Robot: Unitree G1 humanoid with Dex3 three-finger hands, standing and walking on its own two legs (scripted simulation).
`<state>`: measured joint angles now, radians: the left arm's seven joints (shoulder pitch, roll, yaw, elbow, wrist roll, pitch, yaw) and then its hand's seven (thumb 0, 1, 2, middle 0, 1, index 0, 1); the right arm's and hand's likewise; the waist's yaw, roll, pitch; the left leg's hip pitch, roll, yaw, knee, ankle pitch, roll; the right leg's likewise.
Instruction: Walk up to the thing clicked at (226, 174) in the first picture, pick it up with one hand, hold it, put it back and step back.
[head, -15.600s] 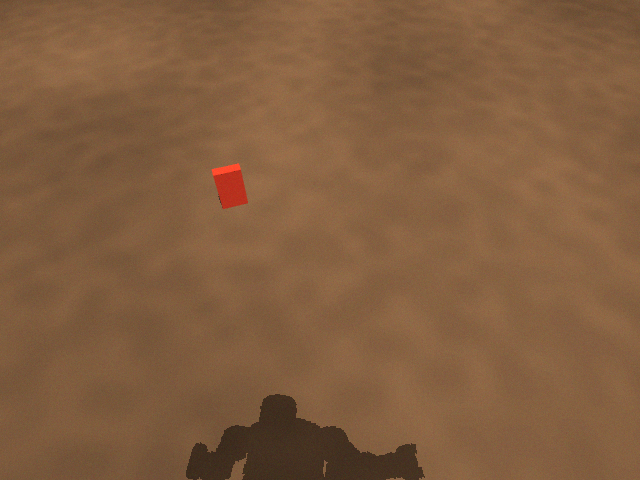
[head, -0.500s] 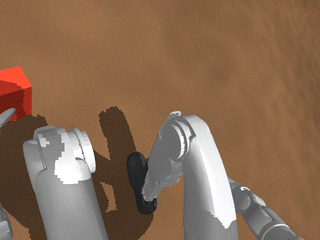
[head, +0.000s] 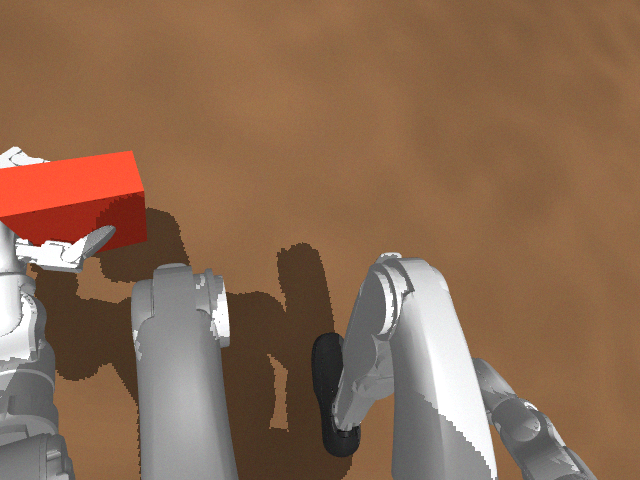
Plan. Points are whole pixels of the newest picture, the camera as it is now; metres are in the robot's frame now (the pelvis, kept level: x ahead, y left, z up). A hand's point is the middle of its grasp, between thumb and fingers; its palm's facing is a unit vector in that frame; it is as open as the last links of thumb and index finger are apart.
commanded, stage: settle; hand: left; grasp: from the side
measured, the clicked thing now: (86, 214) +0.39 +0.27 -0.10
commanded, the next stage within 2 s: lift in 1.08 s
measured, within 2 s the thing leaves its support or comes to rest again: neither
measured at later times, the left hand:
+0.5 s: hand (55, 190) +0.38 +0.28 -0.01, palm faces +0.27 -0.96 -0.06, open 8.9 cm
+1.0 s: hand (48, 181) +0.37 +0.28 +0.02, palm faces +0.28 -0.96 -0.07, open 9.0 cm
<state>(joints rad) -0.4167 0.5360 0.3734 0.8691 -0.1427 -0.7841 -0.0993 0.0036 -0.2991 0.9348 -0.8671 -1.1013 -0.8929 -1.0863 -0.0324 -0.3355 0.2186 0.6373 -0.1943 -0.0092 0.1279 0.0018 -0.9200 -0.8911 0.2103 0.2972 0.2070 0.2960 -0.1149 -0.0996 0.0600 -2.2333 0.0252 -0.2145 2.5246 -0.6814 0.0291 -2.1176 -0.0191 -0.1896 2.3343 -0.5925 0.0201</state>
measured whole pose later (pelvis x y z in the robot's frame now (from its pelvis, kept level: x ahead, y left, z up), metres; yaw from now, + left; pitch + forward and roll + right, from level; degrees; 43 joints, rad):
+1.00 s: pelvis +0.02 -0.01 +0.07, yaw +7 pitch +32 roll -5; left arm -0.40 0.34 0.39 0.76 -0.15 -0.62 -0.20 0.00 -0.41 1.04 -0.90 -1.14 -0.91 -1.15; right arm 0.06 -0.28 0.01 0.71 -0.06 -0.04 0.05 0.01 -0.93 -0.90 0.21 0.30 0.20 0.30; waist -0.07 0.00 -0.13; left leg -2.12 0.02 -0.07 2.26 -0.69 0.01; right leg -2.09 -0.05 -0.07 2.20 -0.65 -0.01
